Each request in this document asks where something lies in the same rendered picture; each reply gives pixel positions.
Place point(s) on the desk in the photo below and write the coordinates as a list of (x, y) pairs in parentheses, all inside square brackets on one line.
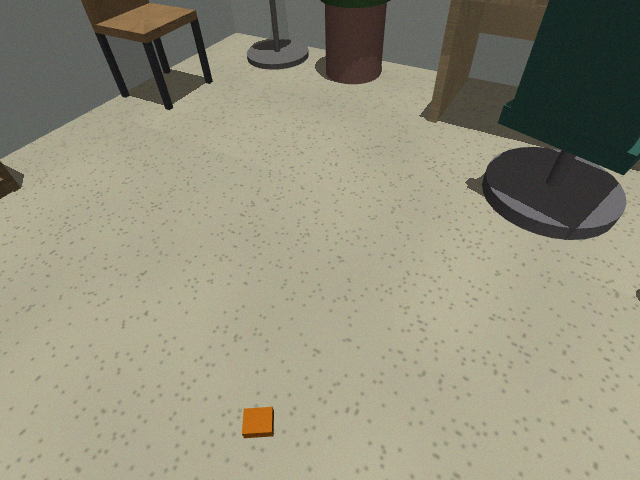
[(466, 19)]

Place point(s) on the coat stand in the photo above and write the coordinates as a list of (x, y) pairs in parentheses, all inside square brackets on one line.
[(277, 53)]

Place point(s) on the small box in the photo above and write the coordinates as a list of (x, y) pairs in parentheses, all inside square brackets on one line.
[(258, 422)]

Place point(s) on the potted plant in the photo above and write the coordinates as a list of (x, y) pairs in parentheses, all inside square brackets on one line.
[(354, 32)]

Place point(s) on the chair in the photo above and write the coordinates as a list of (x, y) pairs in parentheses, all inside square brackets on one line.
[(141, 21)]

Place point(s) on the office chair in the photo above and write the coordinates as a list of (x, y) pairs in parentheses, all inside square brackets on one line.
[(579, 92)]

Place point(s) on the bookshelf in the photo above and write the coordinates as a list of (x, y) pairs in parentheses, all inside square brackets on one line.
[(7, 182)]

